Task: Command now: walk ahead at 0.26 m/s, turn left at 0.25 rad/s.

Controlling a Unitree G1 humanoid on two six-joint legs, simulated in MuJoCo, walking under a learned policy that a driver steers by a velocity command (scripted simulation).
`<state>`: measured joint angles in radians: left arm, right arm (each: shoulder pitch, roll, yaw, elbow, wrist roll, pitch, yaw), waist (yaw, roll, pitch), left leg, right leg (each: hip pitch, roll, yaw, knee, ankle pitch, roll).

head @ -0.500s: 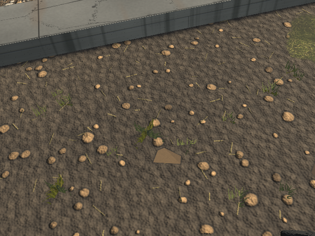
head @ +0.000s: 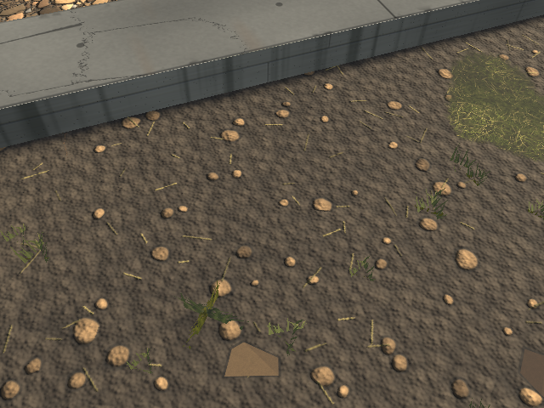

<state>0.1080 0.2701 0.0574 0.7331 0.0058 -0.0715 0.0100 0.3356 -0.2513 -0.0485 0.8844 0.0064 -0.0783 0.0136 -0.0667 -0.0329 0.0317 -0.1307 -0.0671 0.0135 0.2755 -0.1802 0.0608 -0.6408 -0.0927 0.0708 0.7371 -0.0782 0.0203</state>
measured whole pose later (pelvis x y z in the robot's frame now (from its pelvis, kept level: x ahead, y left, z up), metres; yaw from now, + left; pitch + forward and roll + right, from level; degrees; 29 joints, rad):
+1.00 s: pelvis +0.12 +0.00 -0.01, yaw +27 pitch +1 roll +0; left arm 0.15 0.27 0.06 0.82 0.01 0.00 0.01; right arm 0.15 -0.26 -0.03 0.69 -0.01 0.01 -0.01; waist 0.01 0.01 0.01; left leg -0.29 -0.06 -0.07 0.54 -0.26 0.04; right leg -0.25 -0.02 0.02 0.48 -0.27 0.03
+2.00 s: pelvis +0.16 +0.03 -0.02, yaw +27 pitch +0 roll +0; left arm 0.27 0.28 0.04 1.04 -0.03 -0.04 0.01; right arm 0.29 -0.24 -0.07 0.93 0.02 -0.08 -0.01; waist 0.01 -0.04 0.00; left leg -0.22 -0.02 0.03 0.53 -0.30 0.04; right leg -0.22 -0.03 0.04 0.67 -0.42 -0.02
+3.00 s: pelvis +0.65 +0.27 -0.03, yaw +27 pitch +2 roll -1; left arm 0.38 0.28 0.05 1.01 -0.01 -0.05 0.00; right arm 0.02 -0.24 -0.04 0.80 0.01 -0.11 0.04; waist 0.06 0.00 0.03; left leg -0.50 0.02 0.04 0.54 -0.08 0.05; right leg -0.04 0.00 -0.01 0.63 -0.48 -0.02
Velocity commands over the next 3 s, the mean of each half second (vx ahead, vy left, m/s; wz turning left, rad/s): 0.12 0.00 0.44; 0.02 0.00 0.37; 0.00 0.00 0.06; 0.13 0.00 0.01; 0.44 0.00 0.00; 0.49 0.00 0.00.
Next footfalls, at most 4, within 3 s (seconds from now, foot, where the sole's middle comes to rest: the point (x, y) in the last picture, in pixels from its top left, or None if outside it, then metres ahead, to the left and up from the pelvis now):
0.14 right None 0.24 -0.13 -0.78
0.54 left None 0.12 0.11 -0.78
0.96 right None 0.21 -0.11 -0.78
2.42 right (229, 366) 0.57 0.08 -0.78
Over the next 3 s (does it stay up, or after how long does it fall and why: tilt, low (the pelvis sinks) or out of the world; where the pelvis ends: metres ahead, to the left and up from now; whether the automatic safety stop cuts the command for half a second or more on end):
stays up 0.65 0.27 -0.03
